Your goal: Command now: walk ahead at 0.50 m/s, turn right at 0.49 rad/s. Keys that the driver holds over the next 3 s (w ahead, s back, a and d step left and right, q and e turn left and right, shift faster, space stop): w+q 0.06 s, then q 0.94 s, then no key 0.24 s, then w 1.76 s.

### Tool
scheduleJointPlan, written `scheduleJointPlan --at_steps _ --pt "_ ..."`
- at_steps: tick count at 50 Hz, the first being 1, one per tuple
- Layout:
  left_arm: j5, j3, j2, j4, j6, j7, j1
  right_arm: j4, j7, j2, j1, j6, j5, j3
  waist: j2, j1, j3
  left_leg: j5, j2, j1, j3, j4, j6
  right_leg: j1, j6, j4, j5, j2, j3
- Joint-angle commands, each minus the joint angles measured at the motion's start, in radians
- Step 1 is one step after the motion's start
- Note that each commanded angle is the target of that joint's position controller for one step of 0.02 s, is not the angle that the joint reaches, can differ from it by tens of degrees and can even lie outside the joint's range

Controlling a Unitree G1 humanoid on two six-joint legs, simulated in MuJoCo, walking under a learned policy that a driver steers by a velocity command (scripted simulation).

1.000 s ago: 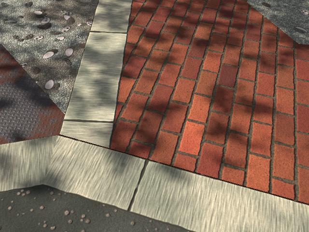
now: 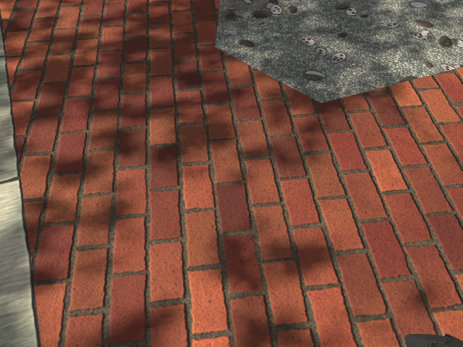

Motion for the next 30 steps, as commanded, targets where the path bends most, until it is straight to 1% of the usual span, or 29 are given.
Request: scheduleJointPlan --at_steps 1,2,3,4,6,7,8,9,11,13,14,15,16,17,18,19,20,21,22,23,24,25,27,29,30 --pt "0.011 0.022 0.125 -0.11 -0.016 -0.001 -0.067 -0.006 -0.003 -0.116 0.179 0.016 -0.002 -0.035 0.096 -0.112 -0.055 -0.189 0.352 0.45 -0.456 -0.255 0.17 -0.481 0.013 0.244 0.092 -0.128 -0.017" --pt "0.018 0.021 0.1 -0.114 -0.016 -0.004 -0.08 0.005 0.002 -0.096 0.163 0.017 -0.009 -0.026 0.104 -0.088 -0.018 -0.118 0.312 0.363 -0.389 -0.282 0.169 -0.444 0.009 0.191 0.131 -0.15 -0.015" --pt "0.014 0.017 0.075 -0.115 -0.016 -0.008 -0.068 0.014 0.006 -0.094 0.157 0.016 -0.013 -0.023 0.125 -0.065 0.0 -0.073 0.282 0.3 -0.341 -0.308 0.172 -0.397 0.007 0.154 0.146 -0.162 -0.027" --pt "0.015 0.013 0.057 -0.115 -0.015 -0.009 -0.062 0.02 0.01 -0.094 0.149 0.013 -0.009 -0.022 0.135 -0.049 0.01 0.056 0.264 0.263 -0.3 -0.32 0.185 -0.367 0.013 0.113 0.145 -0.162 -0.054" --pt "0.034 0.005 0.036 -0.13 -0.02 -0.004 -0.087 0.033 0.012 -0.123 0.146 0.009 -0.001 -0.026 0.121 -0.031 0.004 0.437 0.256 0.24 -0.219 -0.304 0.216 -0.334 0.04 -0.012 0.162 -0.16 -0.1" --pt "0.042 -0.002 0.022 -0.138 -0.025 -0.004 -0.11 0.036 0.009 -0.137 0.141 0.013 0.003 -0.03 0.115 -0.03 -0.011 0.568 0.244 0.235 -0.177 -0.288 0.215 -0.304 0.051 -0.094 0.202 -0.155 -0.114" --pt "0.044 -0.01 0.008 -0.141 -0.03 -0.006 -0.133 0.04 0.004 -0.152 0.141 0.021 0.008 -0.034 0.116 -0.037 -0.031 0.627 0.223 0.228 -0.137 -0.275 0.203 -0.259 0.057 -0.176 0.261 -0.143 -0.128" --pt "0.041 -0.014 0.004 -0.144 -0.033 -0.009 -0.16 0.046 0.0 -0.166 0.155 0.03 0.014 -0.038 0.125 -0.048 -0.049 0.644 0.205 0.222 -0.111 -0.265 0.19 -0.213 0.063 -0.246 0.33 -0.124 -0.141" --pt "0.032 -0.012 0.019 -0.153 -0.032 -0.014 -0.216 0.064 -0.008 -0.183 0.201 0.047 0.024 -0.042 0.138 -0.07 -0.068 0.597 0.195 0.241 -0.109 -0.241 0.173 -0.162 0.072 -0.347 0.426 -0.089 -0.143" --pt "0.03 -0.006 0.041 -0.17 -0.029 -0.014 -0.265 0.073 -0.013 -0.193 0.226 0.062 0.032 -0.045 0.15 -0.08 -0.065 0.52 0.203 0.263 -0.145 -0.2 0.158 -0.141 0.066 -0.425 0.44 -0.068 -0.129" --pt "0.031 -0.001 0.055 -0.175 -0.029 -0.014 -0.27 0.072 -0.016 -0.194 0.226 0.068 0.036 -0.046 0.157 -0.073 -0.066 0.467 0.208 0.269 -0.173 -0.175 0.147 -0.119 0.057 -0.467 0.441 -0.065 -0.119" --pt "0.033 0.006 0.07 -0.171 -0.031 -0.013 -0.249 0.067 -0.021 -0.192 0.213 0.074 0.04 -0.045 0.158 -0.053 -0.072 0.398 0.203 0.264 -0.198 -0.141 0.128 -0.066 0.045 -0.528 0.473 -0.063 -0.113" --pt "0.038 0.015 0.085 -0.159 -0.034 -0.011 -0.212 0.059 -0.025 -0.184 0.197 0.077 0.042 -0.043 0.149 -0.027 -0.082 0.336 0.182 0.239 -0.205 -0.091 0.103 0.021 0.026 -0.6 0.545 -0.066 -0.118" --pt "0.05 0.028 0.125 -0.154 -0.036 -0.002 -0.173 0.051 -0.026 -0.147 0.209 0.075 0.035 -0.034 0.114 -0.017 -0.117 0.243 0.127 0.186 -0.186 0.001 0.061 0.145 -0.008 -0.632 0.685 -0.134 -0.081" --pt "0.073 0.044 0.202 -0.162 -0.029 0.014 -0.095 0.02 -0.023 -0.078 0.225 0.068 0.006 -0.012 -0.056 -0.007 -0.225 -0.103 0.04 0.007 -0.123 0.253 0.006 0.383 -0.095 -0.554 1.084 -0.356 0.085" --pt "0.069 0.044 0.204 -0.166 -0.008 0.012 -0.082 0.028 -0.023 -0.047 0.368 0.067 0.015 0.003 -0.259 -0.037 -0.345 -0.601 -0.017 -0.169 -0.066 0.481 -0.033 0.519 -0.252 -0.536 1.188 -0.566 0.274" --pt "0.054 0.033 0.146 -0.168 0.005 0.007 -0.082 0.044 -0.026 -0.141 0.36 0.083 0.027 -0.022 -0.167 -0.015 -0.333 -0.567 0.028 -0.205 -0.093 0.608 -0.055 0.44 -0.261 -0.587 0.966 -0.527 0.28" --pt "0.043 0.022 0.11 -0.171 0.009 0.007 -0.129 0.03 -0.032 -0.166 0.3 0.103 0.031 -0.035 -0.123 -0.023 -0.238 -0.5 0.051 -0.261 -0.074 0.668 -0.068 0.37 -0.225 -0.618 0.796 -0.467 0.202" --pt "0.04 0.014 0.091 -0.171 0.012 0.007 -0.188 0.033 -0.041 -0.159 0.284 0.127 0.029 -0.04 -0.096 -0.042 -0.184 -0.436 0.076 -0.261 -0.068 0.678 -0.084 0.278 -0.199 -0.657 0.658 -0.423 0.139" --pt "0.042 0.012 0.086 -0.173 0.015 0.007 -0.239 0.03 -0.05 -0.16 0.281 0.151 0.022 -0.046 -0.107 -0.061 -0.139 -0.381 0.092 -0.226 -0.068 0.678 -0.098 0.177 -0.187 -0.697 0.563 -0.402 0.091" --pt "0.053 0.015 0.097 -0.168 0.016 0.006 -0.273 0.024 -0.053 -0.141 0.287 0.169 0.02 -0.045 -0.121 -0.079 -0.104 -0.332 0.09 -0.164 -0.047 0.682 -0.108 0.071 -0.185 -0.734 0.528 -0.375 0.029" --pt "0.06 0.017 0.098 -0.163 0.014 0.007 -0.293 0.013 -0.054 -0.126 0.288 0.179 0.019 -0.044 -0.125 -0.089 -0.087 -0.296 0.087 -0.129 -0.03 0.664 -0.109 0.018 -0.185 -0.756 0.501 -0.359 -0.018" --pt "0.06 0.019 0.098 -0.15 0.01 0.012 -0.303 -0.014 -0.051 -0.107 0.26 0.184 0.017 -0.043 -0.122 -0.088 -0.08 -0.246 0.094 -0.106 -0.017 0.579 -0.103 0.004 -0.189 -0.767 0.497 -0.358 -0.078" --pt "0.053 0.024 0.108 -0.138 0.011 0.02 -0.306 -0.043 -0.039 -0.09 0.215 0.183 0.013 -0.035 -0.111 -0.076 -0.095 -0.206 0.107 -0.064 -0.011 0.46 -0.089 0.022 -0.19 -0.758 0.516 -0.368 -0.117" --pt "0.05 0.028 0.119 -0.133 0.014 0.021 -0.305 -0.056 -0.032 -0.089 0.196 0.182 0.012 -0.032 -0.111 -0.069 -0.105 -0.19 0.109 -0.036 -0.003 0.408 -0.081 0.03 -0.192 -0.755 0.526 -0.378 -0.128"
